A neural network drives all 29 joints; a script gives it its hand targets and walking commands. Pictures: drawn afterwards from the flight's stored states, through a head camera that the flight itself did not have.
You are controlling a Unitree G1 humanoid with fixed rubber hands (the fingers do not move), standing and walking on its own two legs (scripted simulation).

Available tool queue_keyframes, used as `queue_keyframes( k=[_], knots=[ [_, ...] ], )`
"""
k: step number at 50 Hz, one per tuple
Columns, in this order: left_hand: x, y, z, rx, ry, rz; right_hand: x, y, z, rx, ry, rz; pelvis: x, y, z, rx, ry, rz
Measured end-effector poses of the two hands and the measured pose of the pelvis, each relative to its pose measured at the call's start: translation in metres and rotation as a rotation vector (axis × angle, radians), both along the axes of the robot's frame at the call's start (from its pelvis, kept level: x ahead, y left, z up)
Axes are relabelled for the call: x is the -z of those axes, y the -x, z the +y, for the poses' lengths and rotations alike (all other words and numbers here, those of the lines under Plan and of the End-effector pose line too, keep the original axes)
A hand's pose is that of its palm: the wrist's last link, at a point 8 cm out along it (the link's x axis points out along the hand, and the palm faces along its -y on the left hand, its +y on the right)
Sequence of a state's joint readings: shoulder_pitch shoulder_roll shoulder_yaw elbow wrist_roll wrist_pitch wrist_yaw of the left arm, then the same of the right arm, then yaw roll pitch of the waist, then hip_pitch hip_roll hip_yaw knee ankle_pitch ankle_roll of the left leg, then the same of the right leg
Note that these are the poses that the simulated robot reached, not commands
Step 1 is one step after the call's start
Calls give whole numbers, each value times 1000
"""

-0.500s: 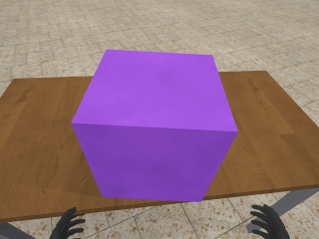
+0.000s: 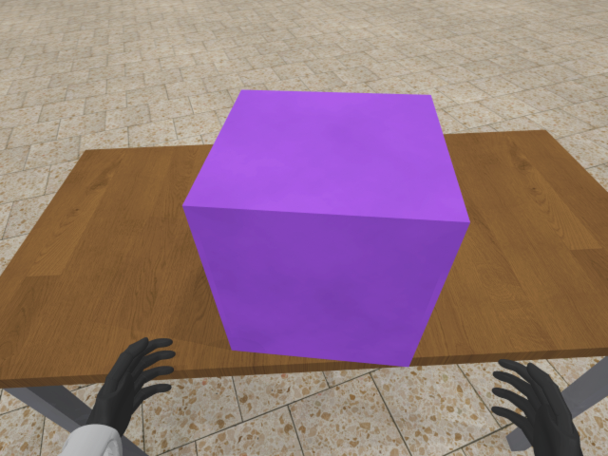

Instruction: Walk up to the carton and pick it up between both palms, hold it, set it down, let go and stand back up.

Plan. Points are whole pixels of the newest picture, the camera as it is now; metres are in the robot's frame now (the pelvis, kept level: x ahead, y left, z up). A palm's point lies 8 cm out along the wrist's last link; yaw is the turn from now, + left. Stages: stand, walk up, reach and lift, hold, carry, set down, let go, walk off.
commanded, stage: reach and lift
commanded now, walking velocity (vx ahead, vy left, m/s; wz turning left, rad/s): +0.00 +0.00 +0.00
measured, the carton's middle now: (325, 229) +0.41 +0.03 +0.10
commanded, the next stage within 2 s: none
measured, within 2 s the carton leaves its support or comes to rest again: neither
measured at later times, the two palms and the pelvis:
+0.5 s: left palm (138, 362) +0.21 +0.24 +0.07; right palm (534, 377) +0.22 -0.20 +0.08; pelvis +0.01 -0.01 +0.00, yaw +0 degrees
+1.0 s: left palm (154, 280) +0.29 +0.23 +0.13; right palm (543, 319) +0.27 -0.21 +0.12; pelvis +0.05 -0.02 +0.00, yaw -2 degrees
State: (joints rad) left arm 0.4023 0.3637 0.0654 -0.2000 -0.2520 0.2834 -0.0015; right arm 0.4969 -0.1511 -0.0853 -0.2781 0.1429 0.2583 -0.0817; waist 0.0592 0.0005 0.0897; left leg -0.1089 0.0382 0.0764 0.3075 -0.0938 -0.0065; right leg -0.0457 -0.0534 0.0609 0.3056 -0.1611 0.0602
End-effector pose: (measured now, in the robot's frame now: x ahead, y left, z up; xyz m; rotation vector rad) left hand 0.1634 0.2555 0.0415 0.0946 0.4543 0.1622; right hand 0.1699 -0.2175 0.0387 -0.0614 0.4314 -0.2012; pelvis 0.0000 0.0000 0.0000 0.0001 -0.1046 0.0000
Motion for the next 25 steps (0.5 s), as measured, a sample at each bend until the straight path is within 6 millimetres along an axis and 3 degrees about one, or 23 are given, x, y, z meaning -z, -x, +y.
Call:
queue_keyframes(
  k=[11, 19, 25],
  knots=[
    [-9, -18, -10, 31, 77, -88, -25, -5, 9, -2, -31, -71, 1, 4, -2, 12, -2, 18],
    [-19, -34, -19, 33, 94, -133, -33, -31, 21, -36, -65, -107, 0, -3, -6, -4, 1, 33],
    [-30, -45, -19, 40, 70, -108, -44, -54, 19, -43, -71, -142, -1, -15, -8, -6, -1, 46]
  ],
)
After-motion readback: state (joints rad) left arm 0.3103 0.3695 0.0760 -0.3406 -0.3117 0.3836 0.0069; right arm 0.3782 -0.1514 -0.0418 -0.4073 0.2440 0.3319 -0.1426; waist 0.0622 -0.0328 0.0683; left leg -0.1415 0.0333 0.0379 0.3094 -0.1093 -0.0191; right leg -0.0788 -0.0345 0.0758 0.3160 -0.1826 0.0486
